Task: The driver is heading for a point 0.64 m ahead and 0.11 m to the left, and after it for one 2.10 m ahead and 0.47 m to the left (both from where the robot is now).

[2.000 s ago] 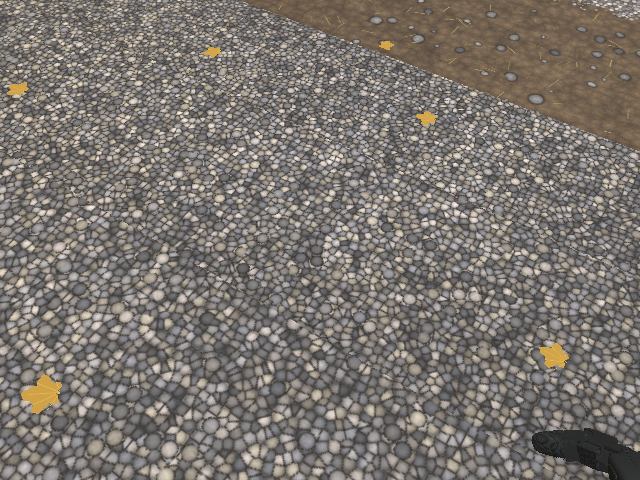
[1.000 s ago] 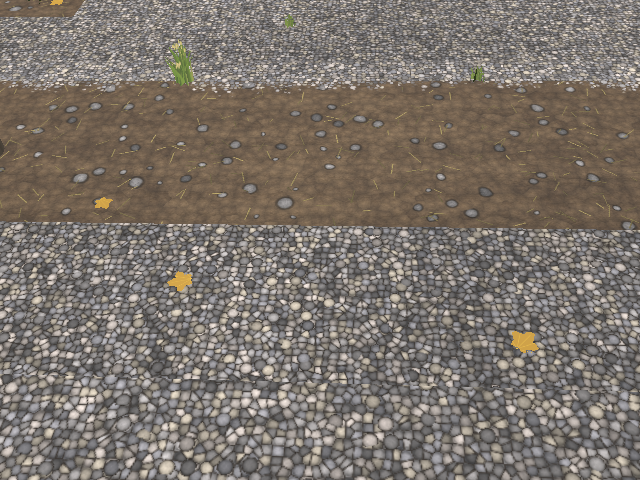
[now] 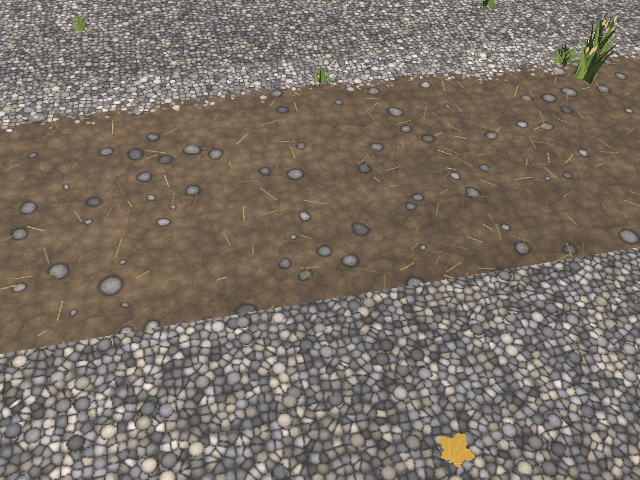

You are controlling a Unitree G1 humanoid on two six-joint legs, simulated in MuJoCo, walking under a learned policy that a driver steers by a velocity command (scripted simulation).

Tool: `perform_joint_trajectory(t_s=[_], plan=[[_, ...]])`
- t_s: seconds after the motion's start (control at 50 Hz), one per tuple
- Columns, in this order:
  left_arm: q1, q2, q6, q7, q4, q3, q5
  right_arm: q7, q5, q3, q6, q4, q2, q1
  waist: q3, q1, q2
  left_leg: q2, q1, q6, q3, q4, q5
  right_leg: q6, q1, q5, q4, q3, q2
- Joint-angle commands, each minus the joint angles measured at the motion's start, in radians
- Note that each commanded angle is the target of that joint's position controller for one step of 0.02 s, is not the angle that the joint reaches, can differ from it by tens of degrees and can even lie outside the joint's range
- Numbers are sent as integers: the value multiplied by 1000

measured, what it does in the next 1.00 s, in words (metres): goes down: right foot 0.17 m lower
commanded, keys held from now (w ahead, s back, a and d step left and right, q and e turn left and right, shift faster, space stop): w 0.48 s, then w+q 0.52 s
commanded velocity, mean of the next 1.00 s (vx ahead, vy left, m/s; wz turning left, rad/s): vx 0.50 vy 0.00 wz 0.18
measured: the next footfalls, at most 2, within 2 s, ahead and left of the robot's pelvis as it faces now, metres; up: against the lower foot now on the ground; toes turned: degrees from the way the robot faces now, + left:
right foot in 0.68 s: +0.57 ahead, -0.25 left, -0.17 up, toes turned -2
left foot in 1.16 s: +0.75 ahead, -0.02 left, -0.17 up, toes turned +24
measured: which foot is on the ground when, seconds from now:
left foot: down 0.00-0.66, up 0.68-1.00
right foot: up 0.00-0.66, down 0.68-1.00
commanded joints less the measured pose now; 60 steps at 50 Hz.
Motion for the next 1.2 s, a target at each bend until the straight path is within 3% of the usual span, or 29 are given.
perform_joint_trajectory(t_s=[0.02,0.14,0.18,0.24,0.3,0.38,0.4,0.46,0.5,0.54,0.56,0.6,0.64,0.66,0.68,0.7,0.72,0.74,0.76,0.78,0.8,0.84,0.86,0.94,1.08,1.14,1.16,1.18,1.2], plan=[[58,55,19,2,-30,12,9,-2,7,-18,-31,-10,-106,94,-21,7,109,258,131,135,-314,-329,131,19,-130,60,-74,61,-73],[-157,19,27,-19,-100,3,11,-12,28,-14,-35,24,-130,167,-1,-13,82,215,213,128,-177,-386,310,64,-217,277,-358,4,-102],[-162,7,33,-29,-100,-2,14,-9,21,-16,-29,44,-131,216,-22,-22,95,217,230,139,-156,-378,335,65,-210,323,-327,-15,-105],[-152,59,39,-27,-77,19,15,-8,-4,-22,-32,55,-144,269,-26,-30,82,253,334,175,-172,-329,322,41,-316,378,-217,-4,-114],[-237,56,39,-34,-99,28,27,-12,-12,-18,-32,70,-118,320,34,-52,95,269,378,188,-198,-296,274,37,-400,335,-204,-9,-120],[-286,47,19,-42,-102,25,37,-26,-13,-31,-32,72,-147,327,58,-66,104,270,394,174,-173,-193,382,27,-367,286,-250,-49,-100],[-376,58,6,-39,-139,34,29,-42,-25,-39,-44,115,-155,417,93,-110,160,324,597,165,-260,-158,316,19,-587,349,-242,84,-156],[-583,85,-37,-24,-221,42,12,-69,-37,-51,-60,143,-172,531,167,-207,104,354,863,174,-340,-143,186,53,-958,214,-324,119,-164],[-594,76,-58,-42,-251,33,12,-72,-38,-40,-85,131,-128,435,199,-152,72,290,624,130,-265,-136,156,63,-755,449,-506,109,-205],[-485,-11,-55,-86,-218,3,-3,-48,-11,-19,-97,87,-100,275,132,-108,0,175,128,78,-161,-162,-77,34,-130,887,-703,-17,-141],[-406,-6,-42,-94,-185,4,-13,-44,6,-21,-96,75,-122,241,83,-86,5,146,2,64,-141,-127,-130,34,83,1005,-663,-23,-122],[-209,56,-20,-73,-103,16,-12,-48,2,-27,-84,65,-155,204,17,-21,35,121,91,44,-128,95,-83,57,184,1020,-683,-19,-124],[91,111,-23,-32,2,34,13,-69,-13,-30,-41,93,-162,253,-129,89,19,78,186,14,-116,612,100,69,404,1086,-831,-24,-135],[248,167,-23,-22,50,58,35,-71,3,-44,-24,110,-162,260,-186,182,-101,14,62,-6,-96,990,-143,76,613,1088,-887,-23,-165],[249,220,-30,-30,44,55,63,-74,22,-48,-13,125,-115,293,-144,167,-189,-92,-180,-24,-138,1408,-729,78,693,1192,-739,28,-246],[252,227,-41,-44,38,39,49,-81,83,-33,-30,129,-29,578,-315,-33,-257,-46,-406,-23,-258,1460,-725,70,936,1774,-379,122,-453],[217,194,-26,-53,21,44,15,-93,74,-20,-37,159,-32,589,-380,-11,-228,17,-469,-22,-229,1417,-570,58,882,1612,-420,200,-498],[157,221,-18,-42,10,55,6,-91,56,-12,-16,113,-29,486,-372,-16,-261,24,-531,-37,-129,1437,-434,-34,702,879,-634,342,-540],[31,164,-26,-25,-49,44,16,-76,-4,-7,10,96,-45,397,-319,-30,-206,92,-476,-23,-106,1376,-280,-71,476,296,-765,377,-511],[-19,97,-34,-15,-74,23,10,-44,-27,-19,30,72,-95,263,-207,-12,-124,106,-422,-11,-84,1340,-243,-53,285,203,-828,302,-446],[-70,99,-53,-13,-78,18,17,-28,-18,-26,47,28,-81,219,-142,-66,-157,139,-381,-7,-114,1142,-94,-60,122,186,-848,234,-465],[-45,69,-76,-9,-49,13,11,-1,-3,-16,68,-26,-46,85,18,-75,-115,156,-335,-35,-131,891,17,-65,-92,143,-933,135,-394],[-28,71,-80,0,-44,17,14,6,-15,-13,66,-37,-34,56,30,-69,-107,147,-340,-47,-116,825,67,-80,-79,141,-942,125,-380],[52,19,-77,12,-43,6,3,26,-6,3,40,-75,-5,-45,-4,-53,-55,129,-342,-6,-97,485,211,-78,88,438,-901,-34,-365],[194,79,-26,24,-30,27,5,53,-3,7,46,-165,-6,-276,52,41,-9,58,-297,70,69,186,4,-42,360,521,-873,-195,-353],[211,128,-4,27,-31,40,12,38,-12,-10,39,-141,-30,-155,-47,-8,-37,-51,-91,110,126,116,-149,-24,429,932,-573,-272,-338],[172,137,1,22,-50,39,3,25,-18,-28,30,-89,-62,10,-142,-93,1,-68,133,147,86,8,-73,6,340,919,-342,-307,-313],[155,82,1,16,-97,24,-4,10,-30,-64,24,-57,-179,166,-276,-146,120,156,422,221,-245,-51,-164,47,81,504,-3,-310,-266],[87,33,-7,-9,-198,18,-2,7,6,-83,38,-79,-291,152,-327,-106,298,403,649,359,-820,-247,-174,109,-353,-203,275,-172,-25]])
Velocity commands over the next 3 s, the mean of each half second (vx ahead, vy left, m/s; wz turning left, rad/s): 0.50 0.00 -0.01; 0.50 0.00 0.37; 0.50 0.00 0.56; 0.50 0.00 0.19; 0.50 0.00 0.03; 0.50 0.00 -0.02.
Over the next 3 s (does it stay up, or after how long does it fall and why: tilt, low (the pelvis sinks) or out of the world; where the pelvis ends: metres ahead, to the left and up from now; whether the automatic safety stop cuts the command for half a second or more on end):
stays up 1.49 0.36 -0.33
